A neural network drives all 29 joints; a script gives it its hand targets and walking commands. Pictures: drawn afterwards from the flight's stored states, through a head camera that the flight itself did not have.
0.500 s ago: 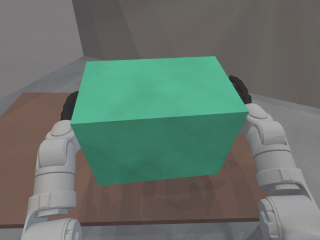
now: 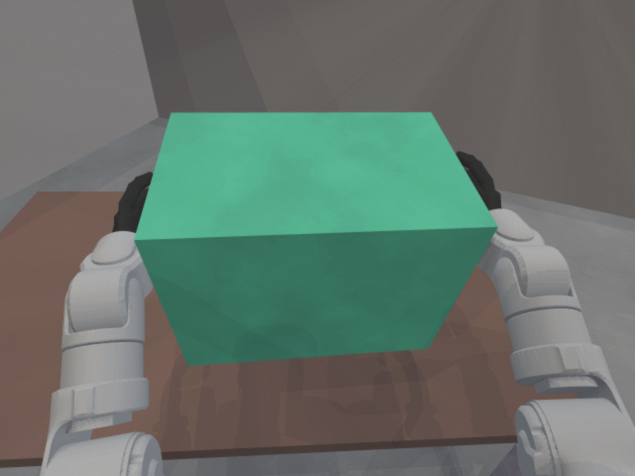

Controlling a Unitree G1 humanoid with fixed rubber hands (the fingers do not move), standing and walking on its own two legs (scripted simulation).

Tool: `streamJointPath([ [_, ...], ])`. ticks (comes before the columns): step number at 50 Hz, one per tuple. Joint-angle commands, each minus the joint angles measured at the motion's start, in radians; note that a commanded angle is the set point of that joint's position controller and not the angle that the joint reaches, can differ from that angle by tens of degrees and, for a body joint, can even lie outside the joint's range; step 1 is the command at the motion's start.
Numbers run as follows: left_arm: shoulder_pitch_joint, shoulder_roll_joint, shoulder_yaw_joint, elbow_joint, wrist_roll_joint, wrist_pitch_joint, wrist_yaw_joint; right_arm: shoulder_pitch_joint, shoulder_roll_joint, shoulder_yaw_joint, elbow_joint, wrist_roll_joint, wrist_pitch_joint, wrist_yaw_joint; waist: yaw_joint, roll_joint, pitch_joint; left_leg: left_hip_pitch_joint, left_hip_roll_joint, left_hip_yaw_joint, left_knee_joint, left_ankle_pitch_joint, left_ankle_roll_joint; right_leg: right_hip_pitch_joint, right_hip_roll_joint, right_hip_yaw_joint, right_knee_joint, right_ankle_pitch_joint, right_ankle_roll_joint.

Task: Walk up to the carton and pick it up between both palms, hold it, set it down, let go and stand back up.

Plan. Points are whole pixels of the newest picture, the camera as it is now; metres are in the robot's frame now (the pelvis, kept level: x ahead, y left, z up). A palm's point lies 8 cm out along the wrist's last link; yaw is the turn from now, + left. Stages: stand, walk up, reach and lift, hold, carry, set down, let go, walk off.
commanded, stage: hold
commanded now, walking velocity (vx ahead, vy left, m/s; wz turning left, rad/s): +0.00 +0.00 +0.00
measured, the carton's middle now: (309, 239) +0.38 +0.00 +0.17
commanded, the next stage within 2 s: none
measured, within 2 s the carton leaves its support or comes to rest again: neither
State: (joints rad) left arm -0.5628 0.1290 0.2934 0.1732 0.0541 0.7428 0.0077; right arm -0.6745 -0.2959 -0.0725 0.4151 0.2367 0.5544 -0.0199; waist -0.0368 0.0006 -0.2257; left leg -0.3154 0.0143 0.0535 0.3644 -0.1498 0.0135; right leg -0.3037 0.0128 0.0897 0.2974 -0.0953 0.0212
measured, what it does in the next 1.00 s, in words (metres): stands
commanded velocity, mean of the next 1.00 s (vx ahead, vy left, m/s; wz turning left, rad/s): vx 0.00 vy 0.00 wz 0.00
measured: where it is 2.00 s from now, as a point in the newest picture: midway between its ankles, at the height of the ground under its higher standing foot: outside the picture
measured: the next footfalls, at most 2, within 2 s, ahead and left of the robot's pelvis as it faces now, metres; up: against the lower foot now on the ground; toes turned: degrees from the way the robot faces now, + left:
none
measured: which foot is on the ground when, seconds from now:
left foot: down 0.00-1.00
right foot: down 0.00-1.00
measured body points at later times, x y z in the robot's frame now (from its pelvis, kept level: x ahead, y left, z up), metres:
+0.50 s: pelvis -0.01 +0.00 +0.00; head -0.05 +0.01 +0.45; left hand +0.37 +0.20 +0.17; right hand +0.38 -0.21 +0.20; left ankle +0.02 +0.11 -0.75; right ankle +0.03 -0.14 -0.75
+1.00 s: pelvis +0.00 +0.00 +0.00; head -0.03 +0.01 +0.45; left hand +0.38 +0.21 +0.19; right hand +0.39 -0.21 +0.21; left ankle +0.02 +0.11 -0.75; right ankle +0.03 -0.14 -0.75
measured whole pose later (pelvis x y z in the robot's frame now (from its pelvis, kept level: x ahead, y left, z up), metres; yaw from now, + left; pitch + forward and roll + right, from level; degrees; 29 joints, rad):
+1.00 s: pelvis +0.00 +0.00 +0.00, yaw +0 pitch +5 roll -1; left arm -0.56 0.13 0.30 0.15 0.07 0.76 -0.01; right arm -0.66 -0.29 -0.07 0.40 0.24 0.55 -0.03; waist -0.04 0.00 -0.21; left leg -0.29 0.01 0.05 0.35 -0.15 0.01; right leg -0.28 0.01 0.09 0.28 -0.10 0.02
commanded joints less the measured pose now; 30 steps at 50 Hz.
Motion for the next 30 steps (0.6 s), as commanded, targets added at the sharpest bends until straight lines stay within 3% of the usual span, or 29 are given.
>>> streamJointPath([
  [1,-0.764,-0.448,-0.448,-0.256,-0.176,-0.080,-0.179,-0.716,0.550,0.293,-0.351,0.150,-0.042,0.131,-0.034,0.015,-0.358,0.214,-0.050,-0.071,-0.074,0.186,-0.046,0.394,0.053,-0.043,-0.025,0.241,-0.057],
  [3,-0.754,-0.441,-0.421,-0.197,-0.156,-0.078,-0.182,-0.707,0.536,0.272,-0.304,0.134,-0.042,0.132,-0.033,0.022,-0.317,0.193,-0.053,-0.066,-0.090,0.129,-0.040,0.377,0.047,-0.044,-0.032,0.192,-0.056],
  [4,-0.803,-0.453,-0.447,-0.227,-0.167,-0.085,-0.180,-0.725,0.550,0.279,-0.304,0.130,-0.048,0.137,-0.045,0.021,-0.335,0.204,-0.046,-0.073,-0.091,0.125,-0.044,0.373,0.049,-0.048,-0.029,0.180,-0.056],
  [5,-0.798,-0.444,-0.419,-0.176,-0.153,-0.085,-0.181,-0.728,0.547,0.262,-0.266,0.120,-0.044,0.139,-0.027,0.010,-0.296,0.180,-0.049,-0.069,-0.102,0.076,-0.036,0.359,0.045,-0.040,-0.042,0.129,-0.060],
  [6,-0.789,-0.450,-0.425,-0.152,-0.159,-0.089,-0.182,-0.752,0.555,0.263,-0.296,0.118,-0.053,0.141,-0.025,-0.001,-0.307,0.176,-0.045,-0.068,-0.108,0.057,-0.030,0.351,0.044,-0.040,-0.042,0.104,-0.061],
  [8,-0.815,-0.449,-0.398,-0.114,-0.147,-0.093,-0.181,-0.762,0.558,0.252,-0.242,0.105,-0.052,0.151,-0.011,-0.010,-0.273,0.146,-0.043,-0.063,-0.122,0.006,-0.023,0.340,0.042,-0.042,-0.048,0.050,-0.062],
  [10,-0.833,-0.467,-0.421,-0.153,-0.150,-0.099,-0.177,-0.763,0.565,0.261,-0.240,0.105,-0.062,0.155,-0.022,-0.001,-0.297,0.161,-0.037,-0.066,-0.118,0.021,-0.024,0.346,0.043,-0.046,-0.041,0.062,-0.062],
  [12,-0.902,-0.468,-0.434,-0.144,-0.164,-0.115,-0.173,-0.779,0.570,0.236,-0.210,0.090,-0.071,0.161,-0.025,0.025,-0.289,0.137,-0.035,-0.066,-0.136,-0.044,-0.023,0.315,0.042,-0.050,-0.034,-0.003,-0.064],
  [16,-0.926,-0.483,-0.437,-0.105,-0.175,-0.130,-0.162,-0.826,0.593,0.233,-0.225,0.085,-0.085,0.171,-0.011,-0.008,-0.292,0.116,-0.036,-0.068,-0.141,-0.068,-0.014,0.301,0.041,-0.052,-0.032,-0.035,-0.064],
  [19,-0.954,-0.494,-0.470,-0.177,-0.191,-0.139,-0.152,-0.801,0.596,0.247,-0.216,0.097,-0.095,0.177,-0.029,0.029,-0.331,0.147,-0.035,-0.072,-0.130,-0.027,-0.028,0.306,0.043,-0.059,-0.021,0.022,-0.061],
  [21,-0.923,-0.500,-0.448,-0.163,-0.185,-0.141,-0.144,-0.810,0.601,0.264,-0.242,0.106,-0.094,0.175,-0.013,-0.003,-0.355,0.155,-0.037,-0.075,-0.124,-0.015,-0.021,0.311,0.046,-0.057,-0.031,0.026,-0.057],
  [23,-0.914,-0.498,-0.454,-0.158,-0.185,-0.143,-0.142,-0.799,0.595,0.263,-0.235,0.104,-0.096,0.175,-0.010,0.002,-0.331,0.156,-0.034,-0.075,-0.128,-0.023,-0.023,0.294,0.049,-0.059,-0.032,0.008,-0.059],
  [26,-0.921,-0.500,-0.464,-0.167,-0.190,-0.142,-0.142,-0.794,0.601,0.262,-0.224,0.105,-0.096,0.174,-0.025,0.001,-0.339,0.174,-0.035,-0.080,-0.116,0.015,-0.029,0.297,0.049,-0.055,-0.030,0.045,-0.064],
  [30,-0.853,-0.491,-0.478,-0.245,-0.190,-0.128,-0.138,-0.712,0.577,0.292,-0.251,0.135,-0.085,0.162,-0.031,0.031,-0.353,0.226,-0.042,-0.083,-0.087,0.149,-0.050,0.333,0.056,-0.062,-0.021,0.171,-0.060],
])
